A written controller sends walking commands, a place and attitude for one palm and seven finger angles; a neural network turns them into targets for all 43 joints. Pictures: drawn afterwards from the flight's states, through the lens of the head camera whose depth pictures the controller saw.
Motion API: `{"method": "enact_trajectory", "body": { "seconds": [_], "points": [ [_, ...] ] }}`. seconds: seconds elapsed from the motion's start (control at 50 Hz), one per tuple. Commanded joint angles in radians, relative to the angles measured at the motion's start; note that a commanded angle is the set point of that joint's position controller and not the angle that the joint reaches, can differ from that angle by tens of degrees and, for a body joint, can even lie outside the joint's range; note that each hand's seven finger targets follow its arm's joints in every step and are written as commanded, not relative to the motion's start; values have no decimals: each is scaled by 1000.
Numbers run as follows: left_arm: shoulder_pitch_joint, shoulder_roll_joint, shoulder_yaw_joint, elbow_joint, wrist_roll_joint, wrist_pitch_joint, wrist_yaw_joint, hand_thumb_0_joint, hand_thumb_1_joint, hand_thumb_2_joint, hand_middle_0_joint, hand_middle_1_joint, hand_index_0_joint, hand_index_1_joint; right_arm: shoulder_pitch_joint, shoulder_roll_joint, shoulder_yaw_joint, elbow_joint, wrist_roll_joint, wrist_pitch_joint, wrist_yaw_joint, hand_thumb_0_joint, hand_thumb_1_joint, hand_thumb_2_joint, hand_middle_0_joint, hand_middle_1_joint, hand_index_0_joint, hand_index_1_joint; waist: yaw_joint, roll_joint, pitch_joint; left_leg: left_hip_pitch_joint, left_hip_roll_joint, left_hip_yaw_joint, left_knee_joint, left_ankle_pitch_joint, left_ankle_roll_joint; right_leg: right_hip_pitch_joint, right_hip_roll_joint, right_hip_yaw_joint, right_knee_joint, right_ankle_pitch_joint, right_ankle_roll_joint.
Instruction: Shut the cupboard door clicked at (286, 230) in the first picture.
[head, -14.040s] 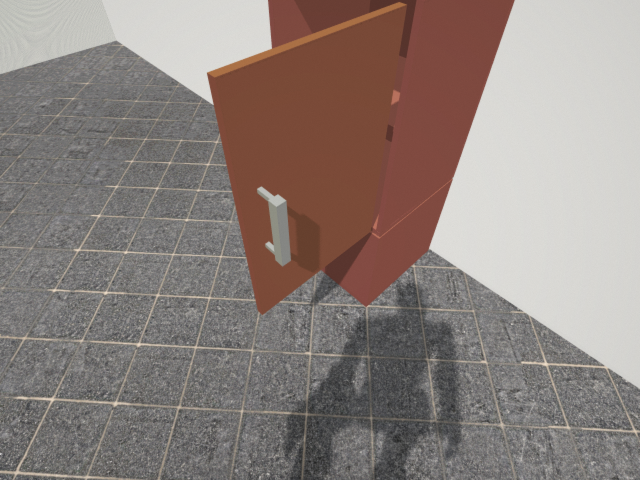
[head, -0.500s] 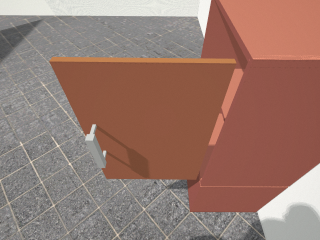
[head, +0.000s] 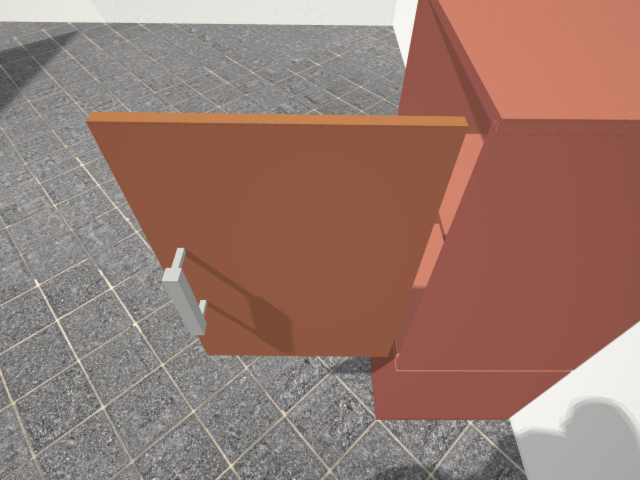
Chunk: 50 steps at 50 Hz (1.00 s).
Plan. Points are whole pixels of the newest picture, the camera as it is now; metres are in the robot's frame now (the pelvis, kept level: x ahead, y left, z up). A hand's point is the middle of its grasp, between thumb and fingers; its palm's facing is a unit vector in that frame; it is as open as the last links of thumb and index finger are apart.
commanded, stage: shuffle to correct the standing spot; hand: left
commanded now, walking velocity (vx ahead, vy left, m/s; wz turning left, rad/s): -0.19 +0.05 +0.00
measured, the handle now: (189, 293) +0.38 +0.23 -0.05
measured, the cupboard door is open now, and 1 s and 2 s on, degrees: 90 90 90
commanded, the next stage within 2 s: come to a stop and stand still in 0.06 s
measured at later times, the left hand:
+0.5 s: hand out of the picture -0.02 +0.19 -0.18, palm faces +0.01 -0.98 -0.20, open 7.4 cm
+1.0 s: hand out of the picture +0.03 +0.20 -0.18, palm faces +0.02 -0.97 -0.24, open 7.4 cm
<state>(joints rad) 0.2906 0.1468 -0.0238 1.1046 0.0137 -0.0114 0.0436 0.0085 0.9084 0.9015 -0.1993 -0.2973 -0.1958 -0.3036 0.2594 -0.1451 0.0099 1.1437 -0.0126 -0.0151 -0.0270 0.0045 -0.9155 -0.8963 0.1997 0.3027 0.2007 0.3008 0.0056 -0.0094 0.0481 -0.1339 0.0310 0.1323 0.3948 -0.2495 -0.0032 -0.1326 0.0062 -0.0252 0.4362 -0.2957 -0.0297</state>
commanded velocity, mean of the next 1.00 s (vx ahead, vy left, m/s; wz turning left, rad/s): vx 0.01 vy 0.00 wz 0.00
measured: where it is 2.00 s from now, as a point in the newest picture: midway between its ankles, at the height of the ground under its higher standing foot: outside the picture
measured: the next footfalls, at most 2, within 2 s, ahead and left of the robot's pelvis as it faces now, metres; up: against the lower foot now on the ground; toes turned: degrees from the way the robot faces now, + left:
none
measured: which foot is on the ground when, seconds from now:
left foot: down 0.00-1.00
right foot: down 0.00-1.00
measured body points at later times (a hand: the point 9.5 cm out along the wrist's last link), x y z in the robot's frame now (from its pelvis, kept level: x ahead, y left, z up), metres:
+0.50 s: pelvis -0.03 +0.02 +0.00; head -0.02 +0.02 +0.45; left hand -0.02 +0.24 -0.16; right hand -0.03 -0.21 -0.16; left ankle -0.03 +0.12 -0.74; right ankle -0.04 -0.10 -0.74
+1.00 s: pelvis +0.01 +0.02 -0.01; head +0.02 +0.02 +0.44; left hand +0.03 +0.26 -0.16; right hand +0.08 -0.21 -0.17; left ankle -0.02 +0.12 -0.74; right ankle -0.04 -0.10 -0.74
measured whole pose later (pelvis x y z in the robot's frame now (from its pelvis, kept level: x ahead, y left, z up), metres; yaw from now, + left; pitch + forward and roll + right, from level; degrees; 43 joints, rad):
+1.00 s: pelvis +0.01 +0.02 -0.01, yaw +1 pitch +0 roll +1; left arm 0.26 0.17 -0.02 1.05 0.02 -0.02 0.06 0.01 0.91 0.90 -0.20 -0.30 -0.20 -0.30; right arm 0.16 -0.19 -0.02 1.08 -0.02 -0.01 -0.02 0.00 -0.91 -0.90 0.20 0.30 0.20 0.30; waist 0.00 0.01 0.03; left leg -0.19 0.01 0.13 0.53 -0.34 0.03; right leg -0.17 -0.03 -0.03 0.54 -0.37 0.00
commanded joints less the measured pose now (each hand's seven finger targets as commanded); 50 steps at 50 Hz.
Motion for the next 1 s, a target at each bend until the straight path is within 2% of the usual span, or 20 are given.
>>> {"method": "enact_trajectory", "body": {
  "seconds": [0.0,0.1,0.14,0.18,0.22,0.26,0.3,0.38,0.46,0.52,0.54,0.56,0.58,0.64,0.66,0.72,0.74,0.78,0.84,0.98],
  "points": [
    [83,129,42,-50,-3,-8,12,0,900,900,-200,-300,-200,-300,48,-100,-26,-61,4,-4,-11,0,-900,-900,200,300,200,300,4,9,-39,46,104,-88,13,392,22,-45,-142,121,7,502,-21],
    [65,152,64,-93,2,11,13,0,900,900,-200,-300,-200,-300,20,-116,-51,-110,0,24,-10,0,-900,-900,200,300,200,300,4,-23,-56,5,96,-67,101,340,12,-73,-166,156,47,515,-42],
    [55,169,69,-109,5,17,11,0,900,900,-200,-300,-200,-300,11,-114,-58,-130,0,34,-8,0,-900,-900,200,300,200,300,5,-67,-52,-24,68,-54,157,250,5,-92,-199,195,27,506,-69],
    [25,170,65,-121,6,21,10,0,900,900,-200,-300,-200,-300,21,-93,-56,-136,1,39,-3,0,-900,-900,200,300,200,300,-11,-111,-36,-24,36,-57,166,93,-3,-156,-225,226,-29,370,-94],
    [-20,152,52,-130,5,22,5,0,900,900,-200,-300,-200,-300,38,-80,-49,-124,-1,33,4,0,-900,-900,200,300,200,300,-29,-71,-1,15,54,-80,79,24,6,-247,-178,188,-61,96,-64],
    [-24,129,43,-128,7,20,-1,0,900,900,-200,-300,-200,-300,30,-96,-43,-113,-7,20,11,0,-900,-900,200,300,200,300,-15,3,54,-50,91,-134,-46,-96,31,-244,-104,136,-84,-141,-17],
    [2,132,41,-111,10,12,-7,0,900,900,-200,-300,-200,-300,21,-121,-41,-106,-12,9,14,0,-900,-900,200,300,200,300,-1,19,70,-103,99,-159,-111,-204,41,-194,-85,111,-88,-157,-8],
    [51,103,34,-87,11,10,-13,0,900,900,-200,-300,-200,-300,53,-111,-34,-92,-14,5,16,0,-900,-900,200,300,200,300,5,38,65,-119,104,-173,-146,-295,47,-166,-73,83,-61,-176,-9],
    [80,87,28,-69,8,-1,-14,0,900,900,-200,-300,-200,-300,70,-98,-26,-81,-8,-5,11,0,-900,-900,200,300,200,300,5,37,66,-97,107,-167,-126,-186,50,-152,-82,80,-52,-49,-14],
    [99,82,21,-46,4,-10,-9,0,900,900,-200,-300,-200,-300,92,-80,-16,-61,-2,-15,6,0,-900,-900,200,300,200,300,3,-3,47,-50,94,-132,-73,14,45,-123,-99,92,-57,94,-13],
    [31,205,11,-107,-1,-16,-4,0,900,900,-200,-300,-200,-300,9,-149,-41,-152,-21,-1,8,0,-900,-900,200,300,200,300,-36,81,89,-60,19,-153,-66,114,58,-174,-42,42,30,66,-32],
    [95,149,23,-98,0,-8,-6,0,900,900,-200,-300,-200,-300,4,-146,-50,-143,-20,-14,5,0,-900,-900,200,300,200,300,2,110,21,-102,108,-178,-52,-48,47,-158,-76,43,34,-49,-25],
    [99,130,16,-97,3,-12,-6,0,900,900,-200,-300,-200,-300,-10,-121,-49,-150,-14,-10,7,0,-900,-900,200,300,200,300,2,108,-25,-116,82,-183,-39,-95,51,-124,-83,56,16,8,-31],
    [85,122,15,-94,1,-30,0,0,900,900,-200,-300,-200,-300,10,-98,-41,-142,-10,-7,10,0,-900,-900,200,300,200,300,-13,-26,-39,-66,48,-150,53,19,41,-147,-115,139,-43,61,-38],
    [72,113,17,-87,0,-34,3,0,900,900,-200,-300,-200,-300,22,-97,-41,-131,-8,-8,11,0,-900,-900,200,300,200,300,-23,-37,-38,-53,50,-148,59,53,41,-151,-117,132,-37,92,-33],
    [85,107,23,-71,-1,-38,10,0,900,900,-200,-300,-200,-300,33,-106,-44,-101,-2,-18,6,0,-900,-900,200,300,200,300,-21,-15,-65,-12,66,-144,74,242,46,-105,-111,95,25,309,-19],
    [98,108,19,-71,1,-38,12,0,900,900,-200,-300,-200,-300,30,-108,-41,-94,-4,-19,5,0,-900,-900,200,300,200,300,-11,-30,-74,4,69,-138,89,305,48,-91,-110,99,33,373,-20],
    [102,112,25,-63,0,-35,16,0,900,900,-200,-300,-200,-300,20,-115,-45,-87,-2,-18,1,0,-900,-900,200,300,200,300,-14,-31,-78,16,70,-129,98,356,45,-75,-118,86,52,450,-16],
    [100,122,29,-69,3,-29,19,0,900,900,-200,-300,-200,-300,-1,-126,-46,-86,-3,-13,-1,0,-900,-900,200,300,200,300,-8,-10,-70,28,72,-118,106,407,43,-66,-117,82,65,500,-14],
    [50,154,36,-92,1,-17,18,0,900,900,-200,-300,-200,-300,-64,-146,-50,-95,-3,-2,0,0,-900,-900,200,300,200,300,-8,-12,-51,37,73,-116,77,345,38,-75,-123,81,48,449,-2]
  ]
}}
